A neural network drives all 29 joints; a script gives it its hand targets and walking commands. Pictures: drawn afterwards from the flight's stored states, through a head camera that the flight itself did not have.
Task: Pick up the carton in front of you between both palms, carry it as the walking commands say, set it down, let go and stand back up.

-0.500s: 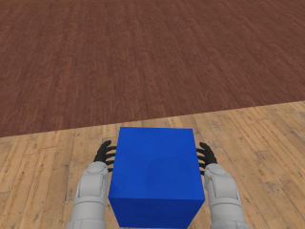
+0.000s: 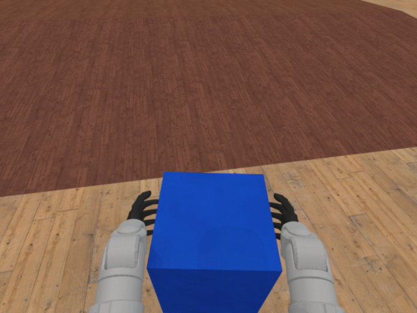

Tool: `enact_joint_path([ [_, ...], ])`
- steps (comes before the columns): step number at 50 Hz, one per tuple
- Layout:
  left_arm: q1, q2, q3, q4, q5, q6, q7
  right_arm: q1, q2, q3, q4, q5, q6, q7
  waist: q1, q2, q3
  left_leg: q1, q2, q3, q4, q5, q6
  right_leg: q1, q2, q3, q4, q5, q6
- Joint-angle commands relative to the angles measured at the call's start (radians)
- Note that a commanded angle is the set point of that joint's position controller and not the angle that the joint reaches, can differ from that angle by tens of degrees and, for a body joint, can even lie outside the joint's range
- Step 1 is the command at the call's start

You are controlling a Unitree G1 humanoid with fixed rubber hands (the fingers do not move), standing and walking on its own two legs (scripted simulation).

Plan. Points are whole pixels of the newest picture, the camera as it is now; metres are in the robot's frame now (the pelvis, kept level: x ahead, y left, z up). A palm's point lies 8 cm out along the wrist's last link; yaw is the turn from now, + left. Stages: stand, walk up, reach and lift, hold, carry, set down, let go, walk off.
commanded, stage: hold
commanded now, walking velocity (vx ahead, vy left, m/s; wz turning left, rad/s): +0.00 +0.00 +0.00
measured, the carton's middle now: (211, 245) +0.29 +0.00 -0.02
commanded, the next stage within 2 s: carry in 0.90 s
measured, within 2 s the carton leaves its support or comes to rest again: neither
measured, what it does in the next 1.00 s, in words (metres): stands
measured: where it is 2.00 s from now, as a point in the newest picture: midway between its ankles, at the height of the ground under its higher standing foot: (204, 300)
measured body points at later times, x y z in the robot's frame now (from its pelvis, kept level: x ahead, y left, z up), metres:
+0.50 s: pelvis +0.00 +0.00 +0.00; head -0.05 +0.00 +0.45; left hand +0.30 +0.15 +0.04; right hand +0.30 -0.15 +0.04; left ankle +0.01 +0.13 -0.75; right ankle +0.01 -0.13 -0.75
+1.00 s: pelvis +0.01 +0.00 +0.00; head -0.04 +0.00 +0.44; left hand +0.30 +0.15 +0.04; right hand +0.30 -0.15 +0.04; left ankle +0.01 +0.13 -0.74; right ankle +0.01 -0.13 -0.74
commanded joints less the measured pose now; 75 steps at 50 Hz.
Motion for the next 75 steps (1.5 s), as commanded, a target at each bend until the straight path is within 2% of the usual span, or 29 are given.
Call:
enact_joint_path([
  [1,-0.479,-0.903,-0.524,-0.003,-0.238,-0.016,-0.232,-0.505,0.895,0.531,-0.026,0.248,-0.028,0.239,0.0,0.002,-0.151,-0.004,-0.059,0.069,-0.055,0.091,-0.006,0.012,0.06,-0.072,-0.053,0.076,0.004],
  [13,-0.544,-0.922,-0.521,0.027,-0.238,-0.026,-0.239,-0.57,0.917,0.53,0.002,0.246,-0.038,0.243,-0.001,0.0,-0.189,-0.006,-0.058,0.073,-0.042,0.062,-0.006,0.012,0.056,-0.076,-0.039,0.05,0.004],
  [32,-0.471,-0.908,-0.535,-0.026,-0.246,-0.019,-0.231,-0.493,0.905,0.538,-0.044,0.253,-0.03,0.234,0.0,0.0,-0.206,0.029,-0.062,0.068,-0.047,0.181,-0.008,0.053,0.061,-0.069,-0.044,0.175,0.009],
  [44,-0.453,-0.904,-0.543,-0.044,-0.251,-0.017,-0.227,-0.477,0.895,0.547,-0.066,0.256,-0.03,0.232,0.0,0.0,-0.201,0.031,-0.063,0.064,-0.048,0.187,-0.009,0.051,0.063,-0.068,-0.044,0.177,0.009],
  [45,-0.467,-0.912,-0.558,-0.044,-0.26,-0.013,-0.228,-0.497,0.895,0.553,-0.07,0.264,-0.027,0.232,0.0,-0.012,-0.209,-0.092,0.117,0.045,0.04,0.042,0.007,-0.067,-0.116,-0.046,0.049,0.027,-0.008],
  [47,-0.476,-0.913,-0.585,-0.081,-0.281,-0.01,-0.223,-0.506,0.904,0.582,-0.103,0.283,-0.025,0.23,0.001,-0.012,-0.195,-0.189,0.094,-0.001,-0.006,-0.403,0.022,-0.16,-0.096,-0.001,-0.005,-0.417,-0.019],
  [48,-0.49,-0.916,-0.604,-0.107,-0.294,-0.005,-0.219,-0.523,0.908,0.603,-0.131,0.299,-0.02,0.228,0.0,-0.007,-0.169,-0.241,0.088,0.0,-0.003,-0.512,0.025,-0.193,-0.097,0.007,-0.011,-0.534,-0.024],
  [50,-0.495,-0.912,-0.65,-0.163,-0.321,0.014,-0.207,-0.53,0.906,0.652,-0.182,0.333,0.0,0.217,0.001,-0.021,-0.182,-0.257,0.087,0.042,0.05,-0.403,0.019,-0.196,-0.118,0.006,0.001,-0.449,-0.032],
  [52,-0.467,-0.894,-0.698,-0.225,-0.351,0.05,-0.192,-0.511,0.887,0.705,-0.241,0.365,0.039,0.205,0.003,-0.047,-0.272,-0.241,0.076,0.092,0.125,-0.285,0.015,-0.166,-0.144,0.008,0.012,-0.378,-0.059],
  [54,-0.454,-0.862,-0.74,-0.289,-0.383,0.105,-0.176,-0.503,0.862,0.747,-0.302,0.403,0.093,0.193,0.005,-0.078,-0.286,-0.283,0.073,0.113,0.163,-0.31,0.017,-0.171,-0.181,0.052,-0.006,-0.451,-0.084],
  [56,-0.459,-0.835,-0.766,-0.332,-0.411,0.166,-0.165,-0.509,0.84,0.771,-0.344,0.438,0.156,0.185,0.004,-0.084,-0.238,-0.308,0.082,0.123,0.141,-0.33,0.022,-0.212,-0.197,0.055,-0.003,-0.482,-0.09],
  [57,-0.459,-0.822,-0.779,-0.352,-0.427,0.198,-0.159,-0.508,0.827,0.781,-0.361,0.455,0.189,0.18,0.002,-0.057,-0.222,-0.279,0.106,0.101,0.108,-0.326,0.03,-0.253,-0.181,0.018,0.045,-0.439,-0.081],
  [58,-0.458,-0.812,-0.792,-0.377,-0.445,0.229,-0.155,-0.491,0.818,0.79,-0.375,0.471,0.22,0.176,-0.005,0.02,-0.217,-0.207,0.161,0.027,0.059,-0.328,0.052,-0.334,-0.143,-0.056,0.151,-0.358,-0.059],
  [59,-0.459,-0.813,-0.805,-0.405,-0.469,0.26,-0.152,-0.459,0.81,0.794,-0.384,0.481,0.247,0.17,-0.016,0.163,-0.222,-0.102,0.236,-0.093,-0.01,-0.298,0.092,-0.443,-0.088,-0.164,0.314,-0.256,-0.027],
  [60,-0.462,-0.818,-0.818,-0.437,-0.496,0.29,-0.153,-0.426,0.804,0.79,-0.39,0.484,0.27,0.162,-0.022,0.26,-0.212,-0.012,0.303,-0.205,-0.039,-0.156,0.147,-0.549,-0.051,-0.236,0.361,-0.257,-0.003],
  [61,-0.463,-0.829,-0.834,-0.457,-0.523,0.314,-0.156,-0.404,0.805,0.796,-0.424,0.487,0.291,0.153,-0.025,0.251,-0.189,0.031,0.331,-0.234,-0.021,0.005,0.182,-0.601,-0.049,-0.262,0.315,-0.294,0.001],
  [62,-0.455,-0.844,-0.846,-0.475,-0.549,0.332,-0.16,-0.405,0.804,0.805,-0.477,0.493,0.312,0.145,-0.023,0.199,-0.198,0.029,0.325,-0.192,0.014,0.14,0.183,-0.554,-0.047,-0.276,0.236,-0.281,-0.001],
  [63,-0.449,-0.852,-0.845,-0.491,-0.566,0.346,-0.163,-0.422,0.819,0.81,-0.521,0.504,0.33,0.141,-0.015,0.152,-0.239,-0.014,0.296,-0.107,0.066,0.164,0.157,-0.423,-0.044,-0.289,0.144,-0.22,-0.005],
  [64,-0.411,-0.87,-0.85,-0.504,-0.577,0.363,-0.162,-0.4,0.827,0.815,-0.557,0.518,0.351,0.139,-0.004,0.103,-0.294,-0.118,0.245,0.019,0.149,0.144,0.11,-0.216,-0.049,-0.282,0.068,-0.16,-0.016],
  [65,-0.366,-0.881,-0.841,-0.509,-0.565,0.374,-0.156,-0.419,0.828,0.828,-0.601,0.54,0.371,0.144,0.017,-0.01,-0.32,-0.25,0.159,0.186,0.347,0.25,0.052,-0.027,-0.111,-0.143,-0.015,-0.127,-0.059],
  [66,-0.31,-0.862,-0.822,-0.518,-0.541,0.38,-0.149,-0.433,0.836,0.843,-0.636,0.561,0.391,0.151,0.03,-0.256,-0.353,-0.535,0.089,0.289,0.584,0.171,-0.004,0.227,-0.285,0.092,0.042,0.222,-0.14],
  [67,-0.28,-0.856,-0.817,-0.543,-0.527,0.393,-0.14,-0.401,0.841,0.847,-0.632,0.569,0.401,0.159,0.034,-0.341,-0.321,-0.791,0.026,0.292,0.61,-0.292,-0.011,0.381,-0.384,0.23,-0.003,0.499,-0.213],
  [68,-0.294,-0.886,-0.824,-0.578,-0.531,0.405,-0.133,-0.408,0.85,0.849,-0.643,0.573,0.407,0.164,0.044,-0.231,-0.269,-0.885,0.061,0.243,0.593,-0.412,0.003,0.416,-0.415,0.244,-0.007,0.556,-0.248],
  [69,-0.299,-0.902,-0.832,-0.616,-0.537,0.414,-0.129,-0.386,0.854,0.846,-0.648,0.583,0.413,0.168,0.047,-0.127,-0.27,-0.892,0.084,0.232,0.535,-0.457,0.012,0.432,-0.417,0.208,0.001,0.514,-0.231],
  [70,-0.33,-0.894,-0.84,-0.657,-0.55,0.421,-0.127,-0.378,0.854,0.845,-0.65,0.59,0.418,0.169,0.044,-0.088,-0.268,-0.844,0.09,0.238,0.422,-0.409,0.016,0.408,-0.394,0.14,0.008,0.465,-0.189],
  [72,-0.357,-0.863,-0.853,-0.702,-0.572,0.437,-0.128,-0.347,0.849,0.831,-0.657,0.587,0.425,0.159,0.027,-0.153,-0.297,-0.602,0.049,0.295,0.243,-0.179,0.013,0.268,-0.333,-0.029,0.001,0.405,-0.12],
  [73,-0.35,-0.846,-0.853,-0.707,-0.579,0.445,-0.132,-0.326,0.841,0.823,-0.663,0.577,0.429,0.152,0.01,-0.164,-0.317,-0.387,0.011,0.335,0.14,-0.1,0.023,0.131,-0.291,-0.138,0.037,0.395,-0.085],
  [74,-0.343,-0.832,-0.852,-0.713,-0.587,0.453,-0.137,-0.311,0.835,0.814,-0.661,0.564,0.433,0.145,-0.007,-0.132,-0.356,-0.112,-0.029,0.402,0.067,0.011,0.029,-0.026,-0.248,-0.238,0.133,0.382,-0.053],
  [75,-0.345,-0.811,-0.851,-0.72,-0.593,0.461,-0.142,-0.293,0.822,0.801,-0.649,0.55,0.437,0.139,-0.018,-0.068,-0.418,0.161,0.003,0.369,0.092,0.014,0.046,-0.2,-0.212,-0.302,0.261,0.319,-0.026],
])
